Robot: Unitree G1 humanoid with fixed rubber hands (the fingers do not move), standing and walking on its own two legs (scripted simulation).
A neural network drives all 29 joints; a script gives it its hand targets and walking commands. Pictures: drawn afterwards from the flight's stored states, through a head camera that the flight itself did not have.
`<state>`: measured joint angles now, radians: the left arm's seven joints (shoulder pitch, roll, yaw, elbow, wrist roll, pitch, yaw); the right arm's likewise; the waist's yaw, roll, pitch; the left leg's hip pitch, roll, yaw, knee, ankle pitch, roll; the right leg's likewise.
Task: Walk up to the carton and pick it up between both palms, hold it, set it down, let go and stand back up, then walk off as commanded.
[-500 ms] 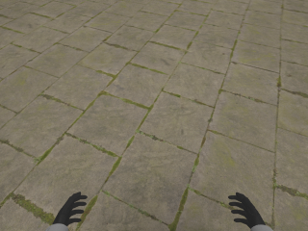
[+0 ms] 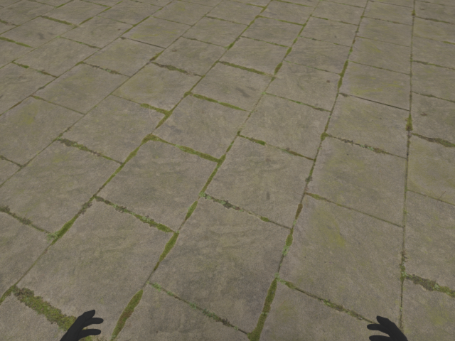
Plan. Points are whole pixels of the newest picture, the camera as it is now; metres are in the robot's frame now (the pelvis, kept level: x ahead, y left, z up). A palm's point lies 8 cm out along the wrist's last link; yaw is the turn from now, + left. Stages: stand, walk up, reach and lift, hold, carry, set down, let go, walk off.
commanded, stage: stand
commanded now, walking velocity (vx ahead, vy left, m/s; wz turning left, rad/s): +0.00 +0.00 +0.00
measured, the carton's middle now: out of the picture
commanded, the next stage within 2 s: none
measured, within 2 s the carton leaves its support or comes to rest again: neither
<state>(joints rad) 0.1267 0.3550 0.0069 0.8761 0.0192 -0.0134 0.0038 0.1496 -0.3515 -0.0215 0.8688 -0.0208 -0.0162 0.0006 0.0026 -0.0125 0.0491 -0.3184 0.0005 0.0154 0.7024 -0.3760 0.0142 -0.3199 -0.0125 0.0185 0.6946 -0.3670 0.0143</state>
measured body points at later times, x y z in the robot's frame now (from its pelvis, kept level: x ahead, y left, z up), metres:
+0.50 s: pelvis -0.01 +0.01 +0.02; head +0.00 +0.02 +0.47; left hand +0.08 +0.31 -0.11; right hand +0.11 -0.29 -0.10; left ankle +0.00 +0.11 -0.72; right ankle +0.00 -0.13 -0.72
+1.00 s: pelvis -0.01 +0.01 +0.03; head +0.00 +0.01 +0.48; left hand +0.06 +0.31 -0.11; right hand +0.07 -0.30 -0.10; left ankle +0.00 +0.11 -0.72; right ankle +0.00 -0.13 -0.72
